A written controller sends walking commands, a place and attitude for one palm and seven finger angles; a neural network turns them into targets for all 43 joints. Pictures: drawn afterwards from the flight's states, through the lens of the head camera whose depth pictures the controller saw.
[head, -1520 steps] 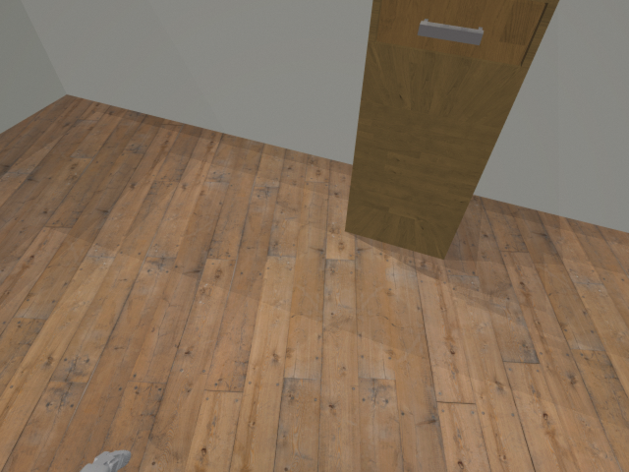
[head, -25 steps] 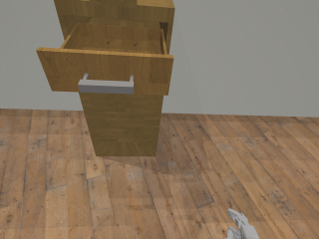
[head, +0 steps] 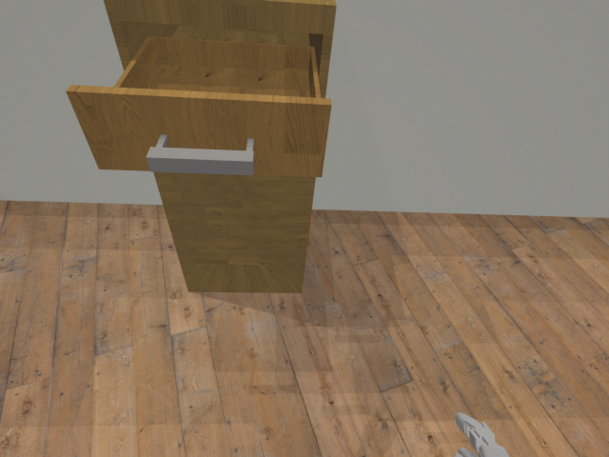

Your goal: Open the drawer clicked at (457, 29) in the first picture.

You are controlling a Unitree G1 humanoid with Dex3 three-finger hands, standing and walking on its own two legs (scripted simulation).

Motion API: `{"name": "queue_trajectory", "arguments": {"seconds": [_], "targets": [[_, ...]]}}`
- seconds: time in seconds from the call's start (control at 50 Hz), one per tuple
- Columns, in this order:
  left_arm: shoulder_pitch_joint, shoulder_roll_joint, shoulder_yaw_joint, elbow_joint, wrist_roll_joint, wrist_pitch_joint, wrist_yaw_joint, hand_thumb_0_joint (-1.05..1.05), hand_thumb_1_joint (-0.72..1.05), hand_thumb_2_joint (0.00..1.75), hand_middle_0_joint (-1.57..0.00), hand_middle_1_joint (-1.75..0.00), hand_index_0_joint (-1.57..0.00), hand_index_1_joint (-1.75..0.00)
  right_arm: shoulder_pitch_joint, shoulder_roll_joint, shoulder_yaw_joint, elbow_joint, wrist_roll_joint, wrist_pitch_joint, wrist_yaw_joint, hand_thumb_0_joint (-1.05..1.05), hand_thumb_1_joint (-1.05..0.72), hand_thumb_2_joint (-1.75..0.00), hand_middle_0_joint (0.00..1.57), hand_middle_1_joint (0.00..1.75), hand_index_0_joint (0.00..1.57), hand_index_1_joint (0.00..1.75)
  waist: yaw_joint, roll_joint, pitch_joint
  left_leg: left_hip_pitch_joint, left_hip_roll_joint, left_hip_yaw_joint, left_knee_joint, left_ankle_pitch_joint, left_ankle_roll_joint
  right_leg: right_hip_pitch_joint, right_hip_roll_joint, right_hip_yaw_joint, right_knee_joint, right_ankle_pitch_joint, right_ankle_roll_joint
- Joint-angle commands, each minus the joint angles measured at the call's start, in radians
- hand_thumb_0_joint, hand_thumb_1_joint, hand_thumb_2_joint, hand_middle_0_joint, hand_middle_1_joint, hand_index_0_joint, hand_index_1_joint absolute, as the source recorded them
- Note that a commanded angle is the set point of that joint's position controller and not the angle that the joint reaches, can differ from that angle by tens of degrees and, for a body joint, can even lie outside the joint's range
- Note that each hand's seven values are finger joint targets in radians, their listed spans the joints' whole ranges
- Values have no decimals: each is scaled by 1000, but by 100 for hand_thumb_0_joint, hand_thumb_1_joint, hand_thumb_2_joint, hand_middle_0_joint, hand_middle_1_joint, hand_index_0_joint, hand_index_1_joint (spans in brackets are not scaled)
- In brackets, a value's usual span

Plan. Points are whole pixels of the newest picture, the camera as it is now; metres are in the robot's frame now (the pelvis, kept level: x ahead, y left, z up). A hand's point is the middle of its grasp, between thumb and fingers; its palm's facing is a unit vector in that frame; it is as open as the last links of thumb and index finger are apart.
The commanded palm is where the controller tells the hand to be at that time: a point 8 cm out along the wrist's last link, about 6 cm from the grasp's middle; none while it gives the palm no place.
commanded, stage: stop stepping back and stand still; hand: left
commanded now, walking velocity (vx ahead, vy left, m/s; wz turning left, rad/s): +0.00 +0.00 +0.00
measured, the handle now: (204, 151) +0.52 +0.19 +0.12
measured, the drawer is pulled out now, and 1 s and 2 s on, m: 0.27 0.27 0.27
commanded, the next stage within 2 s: let the arm hang, fingers relaxed in 0.18 s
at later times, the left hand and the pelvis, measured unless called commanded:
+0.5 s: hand out of the picture +0.13 +0.20 -0.12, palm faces -0.09 -0.94 -0.33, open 7.4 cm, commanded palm none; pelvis -0.02 +0.00 -0.01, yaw -1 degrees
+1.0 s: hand out of the picture -0.06 +0.20 -0.16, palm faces +0.04 -0.96 -0.27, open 7.4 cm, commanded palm none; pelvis -0.03 +0.00 +0.01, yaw +2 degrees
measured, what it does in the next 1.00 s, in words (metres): stands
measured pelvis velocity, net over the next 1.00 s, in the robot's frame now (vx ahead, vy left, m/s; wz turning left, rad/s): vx -0.03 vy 0.00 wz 0.03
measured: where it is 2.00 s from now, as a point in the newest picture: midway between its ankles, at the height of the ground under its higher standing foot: outside the picture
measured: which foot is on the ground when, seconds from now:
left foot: down 0.00-1.00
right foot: down 0.00-1.00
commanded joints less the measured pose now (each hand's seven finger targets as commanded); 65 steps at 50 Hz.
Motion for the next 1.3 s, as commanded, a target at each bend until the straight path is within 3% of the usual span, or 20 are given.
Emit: {"name": "queue_trajectory", "arguments": {"seconds": [0.0, 0.08, 0.16, 0.24, 0.26, 0.28, 0.32, 0.38, 0.42, 0.44, 0.46, 0.48, 0.5, 0.54, 0.6, 0.62, 0.66, 0.68, 0.86, 1.28], "targets": [[-240, 179, 116, 196, -24, 5, 30, 0, 90, 90, -20, -30, -20, -30, -98, -128, -43, -131, 30, -43, -23, 0, -90, -90, 20, 30, 20, 30, -17, 161, -55, 27, 148, -135, -188, 233, 40, 41, -50, 99, -52, 174, 35], [-303, 158, 69, 292, -18, 15, 3, 0, 90, 90, -20, -30, -20, -30, -104, -136, -45, -140, 34, -41, -13, 0, -90, -90, 20, 30, 20, 30, -10, 92, -50, 15, 118, -97, -178, 224, 31, 74, -67, 92, -99, 224, 32], [-147, 77, -21, 80, -23, 27, -15, 0, 90, 90, -20, -30, -20, -30, -136, -127, -41, -183, 34, -42, 15, 0, -90, -90, 20, 30, 20, 30, -9, 30, -126, 59, 71, -56, -111, 200, 20, 90, -116, 137, -165, 260, 17], [-22, 157, 63, -230, -26, -2, 0, 0, 90, 90, -20, -30, -20, -30, -159, -113, -38, -223, 17, -45, 21, 0, -90, -90, 20, 30, 20, 30, -5, 50, -183, 45, 46, -54, -99, 225, 15, 129, -122, 149, -143, 284, 7], [15, -174, -529, 950, 35, 167, -127, 0, 90, 90, -20, -30, -20, -30, -216, -326, -96, 48, 58, -114, 64, 0, -90, -90, 20, 30, 20, 30, -54, 80, -76, 35, 103, -80, 37, 413, 26, -61, -177, 70, 87, 389, 2], [49, -192, -508, 1007, 63, 253, -146, 0, 90, 90, -20, -30, -20, -30, -144, -283, -115, 99, 6, -75, 69, 0, -90, -90, 20, 30, 20, 30, -19, 159, -179, 115, 123, -85, -43, 544, 26, -67, -133, 103, 91, 329, 14], [8, -215, -530, 989, 72, 289, -153, 0, 90, 90, -20, -30, -20, -30, -117, -260, -92, 78, -2, -15, 65, 0, -90, -90, 20, 30, 20, 30, -20, 207, -153, 49, 194, -184, -109, 545, 101, -128, -63, 79, 242, -53, 34], [-104, -162, -557, 1110, 75, 296, -148, 0, 90, 90, -20, -30, -20, -30, -118, -252, -69, 57, -29, 33, 57, 0, -90, -90, 20, 30, 20, 30, -17, -5, -75, 26, 232, -286, -158, 533, 182, -152, -46, 149, 326, -201, 27], [-66, -159, -561, 1270, 74, 294, -147, 0, 90, 90, -20, -30, -20, -30, -161, -247, -58, 64, -32, 53, 52, 0, -90, -90, 20, 30, 20, 30, 36, -67, -77, -25, 175, -206, -90, 479, 134, 21, -68, 150, 103, -6, 24], [-42, -129, -559, 1345, 78, 289, -145, 0, 90, 90, -20, -30, -20, -30, -173, -212, -54, 66, -22, 62, 51, 0, -90, -90, 20, 30, 20, 30, 43, -160, -90, -63, 73, -130, -12, 312, 73, 92, -128, 254, -32, 216, 7], [-50, -99, -563, 1408, 78, 291, -142, 0, 90, 90, -20, -30, -20, -30, -151, -152, -42, 70, -12, 75, 53, 0, -90, -90, 20, 30, 20, 30, 19, -235, -74, -71, -26, -48, 46, 43, 22, 59, -260, 393, -143, 308, -27], [-98, -93, -580, 1463, 69, 297, -144, 0, 90, 90, -20, -30, -20, -30, -113, -130, -35, 89, -16, 93, 58, 0, -90, -90, 20, 30, 20, 30, -9, -162, -31, -32, -51, -18, 80, -159, 1, -24, -330, 408, -183, 282, -97], [-140, -113, -588, 1514, 66, 298, -141, 0, 90, 90, -20, -30, -20, -30, -127, -134, -38, 117, -23, 110, 51, 0, -90, -90, 20, 30, 20, 30, -11, -188, -25, -13, -46, -30, 119, -199, -1, -35, -289, 403, -187, 276, -113], [-172, -141, -593, 1594, 60, 292, -138, 0, 90, 90, -20, -30, -20, -30, -98, -137, -42, 166, -22, 115, 46, 0, -90, -90, 20, 30, 20, 30, -21, -57, -7, 35, -35, -31, 88, -106, -1, -24, -254, 354, -169, 323, -123], [-134, -189, -588, 1700, 47, 288, -133, 0, 90, 90, -20, -30, -20, -30, -39, -130, -39, 229, -20, 106, 33, 0, -90, -90, 20, 30, 20, 30, -21, 131, -81, 188, 41, -99, -99, 260, 22, 25, -156, 227, -90, 322, -46], [-107, -213, -601, 1739, 43, 293, -132, 0, 90, 90, -20, -30, -20, -30, -39, -134, -35, 249, -20, 106, 30, 0, -90, -90, 20, 30, 20, 30, -6, 169, -88, 173, 73, -131, -122, 257, 39, 44, -125, 199, -106, 242, -21], [-93, -233, -610, 1807, 46, 306, -131, 0, 90, 90, -20, -30, -20, -30, -43, -128, -36, 287, -18, 118, 32, 0, -90, -90, 20, 30, 20, 30, -2, 180, -6, 102, 74, -153, -201, 9, 38, 32, -111, 196, -186, -9, -21], [-95, -222, -608, 1829, 47, 306, -132, 0, 90, 90, -20, -30, -20, -30, -40, -135, -37, 294, -16, 120, 30, 0, -90, -90, 20, 30, 20, 30, 2, 152, 44, 93, 75, -160, -215, -2, 40, 13, -104, 194, -199, -12, -23], [-65, -232, -612, 1959, 52, 298, -133, 0, 90, 90, -20, -30, -20, -30, 30, -130, -49, 385, -19, 117, 29, 0, -90, -90, 20, 30, 20, 30, -2, 16, 98, 90, 67, -157, -301, -127, 37, -9, -107, 181, -247, -112, -21], [-80, -279, -613, 1972, 46, 287, -119, 0, 90, 90, -20, -30, -20, -30, 59, -42, -31, 441, -18, 105, 27, 0, -90, -90, 20, 30, 20, 30, 3, 26, 98, 132, 57, -105, -258, 116, 23, 27, -124, 180, -241, 51, -13]]}}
